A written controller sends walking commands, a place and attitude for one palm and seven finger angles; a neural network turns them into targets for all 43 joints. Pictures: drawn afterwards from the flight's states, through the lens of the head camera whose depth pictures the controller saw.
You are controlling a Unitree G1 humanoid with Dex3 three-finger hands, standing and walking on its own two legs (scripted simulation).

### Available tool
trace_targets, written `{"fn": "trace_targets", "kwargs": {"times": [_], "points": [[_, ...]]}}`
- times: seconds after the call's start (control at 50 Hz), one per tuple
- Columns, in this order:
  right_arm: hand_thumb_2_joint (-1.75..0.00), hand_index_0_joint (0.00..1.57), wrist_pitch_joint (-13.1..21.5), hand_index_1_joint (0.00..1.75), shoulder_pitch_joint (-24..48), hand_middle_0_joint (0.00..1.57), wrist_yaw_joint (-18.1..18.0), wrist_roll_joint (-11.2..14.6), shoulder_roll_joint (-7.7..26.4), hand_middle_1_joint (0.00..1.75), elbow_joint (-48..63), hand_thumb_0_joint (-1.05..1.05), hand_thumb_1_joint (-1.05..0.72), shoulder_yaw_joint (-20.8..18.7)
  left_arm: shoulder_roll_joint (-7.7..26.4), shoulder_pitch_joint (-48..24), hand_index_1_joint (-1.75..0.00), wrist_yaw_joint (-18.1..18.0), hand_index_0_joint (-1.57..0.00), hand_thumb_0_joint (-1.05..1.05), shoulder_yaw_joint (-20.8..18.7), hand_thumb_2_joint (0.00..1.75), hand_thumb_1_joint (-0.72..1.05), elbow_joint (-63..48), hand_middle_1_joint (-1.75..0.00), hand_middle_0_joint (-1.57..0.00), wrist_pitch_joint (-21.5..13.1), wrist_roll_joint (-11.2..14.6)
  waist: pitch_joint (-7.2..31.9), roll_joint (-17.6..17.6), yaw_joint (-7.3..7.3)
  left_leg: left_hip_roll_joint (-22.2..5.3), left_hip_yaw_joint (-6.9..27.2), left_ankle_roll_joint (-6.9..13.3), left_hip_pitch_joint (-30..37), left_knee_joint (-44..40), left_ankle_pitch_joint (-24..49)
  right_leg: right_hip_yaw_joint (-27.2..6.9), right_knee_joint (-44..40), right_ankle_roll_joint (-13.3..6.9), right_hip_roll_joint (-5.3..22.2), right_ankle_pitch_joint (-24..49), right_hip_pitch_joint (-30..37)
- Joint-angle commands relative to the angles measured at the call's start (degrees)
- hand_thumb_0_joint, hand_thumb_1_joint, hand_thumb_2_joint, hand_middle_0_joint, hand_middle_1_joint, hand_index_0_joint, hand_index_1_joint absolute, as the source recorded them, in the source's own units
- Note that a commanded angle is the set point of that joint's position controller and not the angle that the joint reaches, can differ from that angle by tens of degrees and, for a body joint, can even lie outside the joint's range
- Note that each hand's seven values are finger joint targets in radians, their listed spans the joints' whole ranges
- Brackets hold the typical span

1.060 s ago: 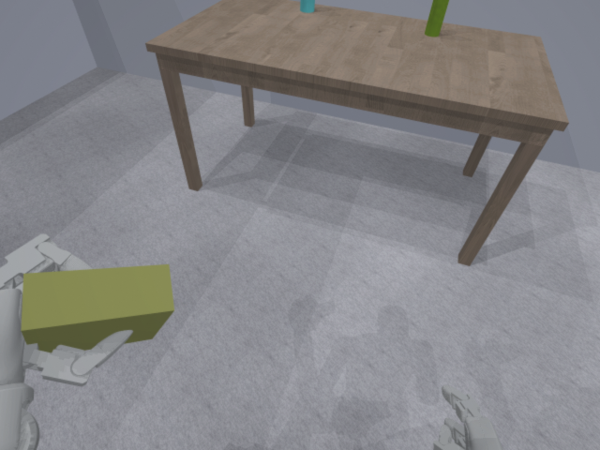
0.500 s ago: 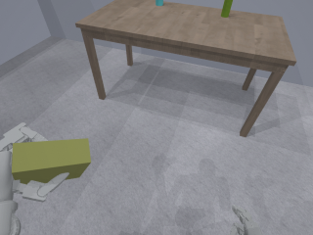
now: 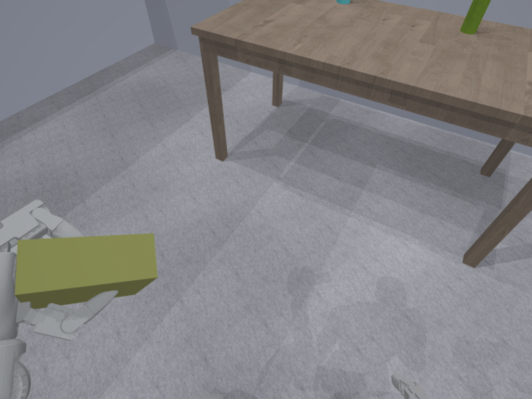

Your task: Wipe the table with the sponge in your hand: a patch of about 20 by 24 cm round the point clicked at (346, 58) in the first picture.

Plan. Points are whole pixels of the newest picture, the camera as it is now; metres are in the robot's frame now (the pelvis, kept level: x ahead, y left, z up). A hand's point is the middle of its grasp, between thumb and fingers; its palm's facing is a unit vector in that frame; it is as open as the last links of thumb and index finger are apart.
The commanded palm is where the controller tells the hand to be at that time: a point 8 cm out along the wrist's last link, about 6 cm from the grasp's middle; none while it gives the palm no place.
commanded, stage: walk to a spot facing it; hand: left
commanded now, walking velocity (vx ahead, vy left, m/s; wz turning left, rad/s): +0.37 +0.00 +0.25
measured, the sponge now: (107, 270) +0.23 +0.19 +0.15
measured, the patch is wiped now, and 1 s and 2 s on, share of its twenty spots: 0.00 0.00 0.00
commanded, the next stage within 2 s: none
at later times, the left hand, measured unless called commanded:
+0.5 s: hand (103, 191) +0.32 +0.22 +0.19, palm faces +0.51 -0.73 -0.46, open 9.1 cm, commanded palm +0.27 +0.25 +0.19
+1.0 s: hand (112, 129) +0.45 +0.26 +0.18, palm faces +0.60 -0.71 -0.38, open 9.1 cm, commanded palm +0.37 +0.28 +0.19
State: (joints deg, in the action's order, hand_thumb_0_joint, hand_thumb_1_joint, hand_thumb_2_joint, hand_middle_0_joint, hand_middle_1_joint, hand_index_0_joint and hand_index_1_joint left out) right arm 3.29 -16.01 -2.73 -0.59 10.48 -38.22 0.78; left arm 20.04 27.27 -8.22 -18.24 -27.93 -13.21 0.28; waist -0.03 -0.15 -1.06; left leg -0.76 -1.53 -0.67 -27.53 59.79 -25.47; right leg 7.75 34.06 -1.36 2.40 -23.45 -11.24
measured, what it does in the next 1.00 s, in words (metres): walks ahead: left foot, then right foot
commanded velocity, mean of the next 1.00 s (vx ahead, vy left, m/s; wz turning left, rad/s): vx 0.37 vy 0.00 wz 0.24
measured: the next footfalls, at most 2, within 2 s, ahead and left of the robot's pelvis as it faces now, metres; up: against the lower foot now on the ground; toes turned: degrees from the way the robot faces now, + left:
left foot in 0.16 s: +0.14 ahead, +0.14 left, +0.00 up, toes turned +12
right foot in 0.48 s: +0.24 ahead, -0.14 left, +0.00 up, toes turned -5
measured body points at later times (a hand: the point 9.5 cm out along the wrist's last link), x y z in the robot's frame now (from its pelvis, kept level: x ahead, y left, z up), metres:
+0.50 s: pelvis +0.14 -0.04 -0.01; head +0.15 -0.06 +0.44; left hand +0.28 +0.25 +0.21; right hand +0.32 -0.22 -0.11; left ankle +0.10 +0.12 -0.72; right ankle +0.20 -0.14 -0.73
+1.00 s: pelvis +0.28 -0.03 -0.01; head +0.29 -0.01 +0.44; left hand +0.41 +0.29 +0.20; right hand +0.49 -0.23 -0.09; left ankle +0.31 +0.09 -0.73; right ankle +0.23 -0.15 -0.66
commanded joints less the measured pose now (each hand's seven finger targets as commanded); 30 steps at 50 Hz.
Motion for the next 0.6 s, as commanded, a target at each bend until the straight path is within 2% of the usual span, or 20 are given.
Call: {"fn": "trace_targets", "kwargs": {"times": [0.0, 0.04, 0.08, 0.1, 0.12, 0.14, 0.16, 0.18, 0.2, 0.24, 0.3, 0.36, 0.42, 0.44, 0.46, 0.48, 0.5, 0.52, 0.56, 0.58], "points": [[-0.90, 0.20, 2.11, 0.30, 8.59, 0.20, -0.81, 0.04, 5.20, 0.30, 11.13, 0.00, -0.90, -1.83, 10.95, -4.28, -1.60, -1.82, -1.20, 0.00, -9.63, 1.30, 0.10, -10.89, -1.60, -1.20, -4.23, 0.33, 0.10, 9.39, 1.65, -4.87, -3.27, 0.57, -8.36, -10.50, 1.85, -10.97, -12.48, -7.59, 16.34, 32.40, 9.31], [-0.90, 0.20, 2.39, 0.30, 9.27, 0.20, -1.00, 0.05, 4.48, 0.30, 12.40, 0.00, -0.90, -1.94, 9.88, -4.57, -1.60, -2.31, -1.20, 0.00, -8.71, 1.30, 0.10, -12.19, -1.60, -1.20, -3.73, 0.57, 2.67, 9.98, 2.46, -1.66, -9.56, 1.11, 1.79, -21.16, 6.49, -6.17, -9.56, -6.12, 14.01, 34.85, 7.51], [-0.90, 0.20, 2.99, 0.30, 7.46, 0.20, -1.55, 0.06, 4.96, 0.30, 12.49, 0.00, -0.90, -2.85, 9.78, -5.22, -1.60, -3.01, -1.20, 0.00, -7.94, 1.30, 0.10, -14.34, -1.60, -1.20, -3.16, 0.72, 7.70, 5.80, 0.66, 2.79, -14.37, 1.44, 16.93, -31.21, 15.40, -2.00, 1.76, -3.15, 10.93, 39.00, 4.00], [-0.90, 0.20, 3.16, 0.30, 6.58, 0.20, -1.94, 0.27, 5.76, 0.30, 12.85, 0.00, -0.90, -3.48, 10.14, -5.87, -1.60, -3.20, -1.20, 0.00, -7.83, 1.30, 0.10, -16.14, -1.60, -1.20, -3.53, 0.77, 11.04, 1.52, -0.54, 0.32, -10.70, 3.22, 27.81, -32.93, 17.90, -0.92, 12.23, -0.82, 9.80, 37.05, -1.79], [-0.90, 0.20, 3.11, 0.30, 6.75, 0.20, -1.96, 0.47, 7.22, 0.30, 13.02, 0.00, -0.90, -4.09, 8.80, -4.07, -1.60, -3.31, -1.20, 0.00, -6.95, 1.30, 0.10, -16.76, -1.60, -1.20, -3.63, 1.12, 14.13, -9.32, -0.77, -11.21, 5.53, 8.81, 38.72, -33.77, 22.93, 0.98, 25.52, 2.30, 4.79, 15.96, -13.42], [-0.90, 0.20, 3.08, 0.30, 6.59, 0.20, -1.20, 0.76, 7.50, 0.30, 13.20, 0.00, -0.90, -3.93, 9.35, -6.62, -1.60, -3.79, -1.20, 0.00, -7.11, 1.30, 0.10, -18.70, -1.60, -1.20, -3.82, 1.61, 14.49, -15.00, -0.28, -23.64, 26.57, 16.26, 40.85, -36.95, 32.48, -3.05, 37.55, 3.00, -0.57, -10.48, -22.82], [-0.90, 0.20, 3.06, 0.30, 7.06, 0.20, -0.64, 1.01, 8.06, 0.30, 11.97, 0.00, -0.90, -4.03, 10.89, -7.01, -1.60, -2.94, -1.20, 0.00, -7.60, 1.30, 0.10, -13.34, -1.60, -1.20, -3.06, 0.93, 10.24, -9.07, -0.55, -25.94, 30.22, 17.73, 33.32, -40.40, 22.31, -8.38, 41.41, 2.40, 1.97, -11.53, -26.43], [-0.90, 0.20, 2.81, 0.30, 8.38, 0.20, -0.67, 0.99, 8.13, 0.30, 11.68, 0.00, -0.90, -4.58, 12.10, -8.55, -1.60, -2.58, -1.20, 0.00, -9.09, 1.30, 0.10, -14.84, -1.60, -1.20, -2.48, 0.85, 7.31, -9.68, -0.56, -26.51, 30.88, 18.60, 28.67, -41.73, 14.24, -10.07, 42.61, 2.86, 4.50, -10.34, -28.85], [-0.90, 0.20, 2.83, 0.30, 8.69, 0.20, -0.75, 1.14, 7.28, 0.30, 11.48, 0.00, -0.90, -4.42, 12.43, -8.43, -1.60, -2.40, -1.20, 0.00, -9.63, 1.30, 0.10, -16.47, -1.60, -1.20, -2.48, 0.64, 4.94, -9.90, -0.19, -25.29, 28.23, 18.27, 25.11, -42.55, 10.18, -10.43, 41.52, 3.08, 5.85, -8.52, -30.02], [-0.90, 0.20, 3.65, 0.30, 9.07, 0.20, -0.94, 1.31, 6.60, 0.30, 11.29, 0.00, -0.90, -4.16, 11.28, -5.72, -1.60, -2.21, -1.20, 0.00, -9.38, 1.30, 0.10, -20.13, -1.60, -1.20, -2.87, 0.72, 4.35, -10.40, 1.21, -21.17, 17.85, 14.98, 21.16, -42.65, 9.34, -7.48, 33.40, 3.43, 6.46, -4.56, -27.04], [-0.90, 0.20, 5.13, 0.30, 8.40, 0.20, -0.75, 1.15, 6.67, 0.30, 11.40, 0.00, -0.90, -3.74, 8.63, -1.62, -1.60, -1.88, -1.20, 0.00, -8.80, 1.30, 0.10, -18.36, -1.60, -1.20, -2.92, 1.43, 4.12, -14.16, 1.45, -16.41, 6.69, 10.95, 11.97, -44.76, 7.18, -1.81, 20.00, 3.69, 4.90, 1.71, -15.00], [-0.90, 0.20, 5.29, 0.30, 8.27, 0.20, -1.50, 0.95, 6.71, 0.30, 11.34, 0.00, -0.90, -3.48, 7.70, -1.22, -1.60, -1.45, -1.20, 0.00, -8.35, 1.30, 0.10, -12.69, -1.60, -1.20, -2.55, 1.68, 2.98, -13.42, 1.43, -15.25, 2.79, 9.26, 9.36, -42.76, 3.63, 2.51, 9.58, 4.53, 2.21, 3.24, -7.80], [-0.90, 0.20, 4.24, 0.30, 8.38, 0.20, -2.37, 1.14, 6.44, 0.30, 11.36, 0.00, -0.90, -3.32, 7.17, -4.99, -1.60, -1.18, -1.20, 0.00, -6.83, 1.30, 0.10, -8.25, -1.60, -1.20, -1.13, 1.26, 3.36, -7.32, 1.70, -11.81, -1.02, 6.17, 5.31, -31.71, -3.30, 5.03, -1.21, 4.45, -0.01, 5.62, 2.51], [-0.90, 0.20, 3.82, 0.30, 8.52, 0.20, -2.54, 1.20, 6.01, 0.30, 11.11, 0.00, -0.90, -3.16, 8.54, -6.85, -1.60, -1.16, -1.20, 0.00, -7.07, 1.30, 0.10, -7.45, -1.60, -1.20, -0.61, 0.98, 3.25, -0.54, 2.14, -8.86, -3.51, 4.75, 0.77, -19.81, -4.33, -1.32, -6.64, 2.64, 3.64, 1.19, 5.95], [-0.90, 0.20, 3.18, 0.30, 8.18, 0.20, -2.33, 1.05, 4.70, 0.30, 11.39, 0.00, -0.90, -2.94, 11.33, -7.27, -1.60, -1.45, -1.20, 0.00, -8.51, 1.30, 0.10, -6.10, -1.60, -1.20, -0.03, 0.42, 3.83, 16.92, 2.66, -1.86, -7.19, 2.29, -11.06, -0.45, -7.03, -24.49, -15.85, -3.74, 16.72, -5.35, 11.01], [-0.90, 0.20, 3.82, 0.30, 11.27, 0.20, -2.05, 0.67, 6.41, 0.30, 12.23, 0.00, -0.90, -3.21, 12.94, -9.15, -1.60, -1.73, -1.20, 0.00, -9.94, 1.30, 0.10, -6.35, -1.60, -1.20, 0.26, 1.09, 3.50, 21.57, 3.95, -0.39, -0.86, 1.38, -16.47, 11.89, -7.63, -39.90, -22.39, -7.90, 24.71, -6.26, 10.16], [-0.90, 0.20, 4.01, 0.30, 10.02, 0.20, -1.72, 0.43, 6.68, 0.30, 10.94, 0.00, -0.90, -3.26, 12.19, -9.81, -1.60, -1.25, -1.20, 0.00, -8.87, 1.30, 0.10, -6.23, -1.60, -1.20, -0.51, 1.10, 1.75, 16.21, 2.36, -2.73, 3.14, 0.84, -15.83, 16.79, -2.23, -38.99, -23.42, -8.26, 24.79, -8.95, 7.29], [-0.90, 0.20, 3.38, 0.30, 10.77, 0.20, -1.34, 0.65, 6.81, 0.30, 10.45, 0.00, -0.90, -2.98, 12.95, -11.15, -1.60, -0.76, -1.20, 0.00, -9.14, 1.30, 0.10, -8.67, -1.60, -1.20, -0.99, 1.03, 1.12, 10.84, 2.13, -4.00, 3.34, 0.38, -16.98, 19.18, 0.40, -35.56, -21.88, -9.19, 24.95, -7.18, 6.86], [-0.90, 0.20, 2.10, 0.30, 10.95, 0.20, -1.20, 0.54, 6.33, 0.30, 9.29, 0.00, -0.90, -2.35, 11.72, -8.58, -1.60, -0.65, -1.20, 0.00, -8.65, 1.30, 0.10, -10.20, -1.60, -1.20, -2.25, 0.45, 1.13, 5.78, 1.56, -5.61, 1.86, -0.77, -15.11, 18.69, 5.26, -19.33, -19.63, -7.18, 20.89, 4.96, 5.26], [-0.90, 0.20, 1.74, 0.30, 10.98, 0.20, -1.14, 0.58, 6.60, 0.30, 9.39, 0.00, -0.90, -2.68, 11.46, -7.99, -1.60, -0.83, -1.20, 0.00, -8.38, 1.30, 0.10, -11.46, -1.60, -1.20, -2.50, 0.32, 2.14, 6.09, 1.42, -5.77, 1.15, -0.94, -14.93, 16.37, 6.21, -14.76, -18.76, -6.77, 20.04, 10.64, 6.79]]}}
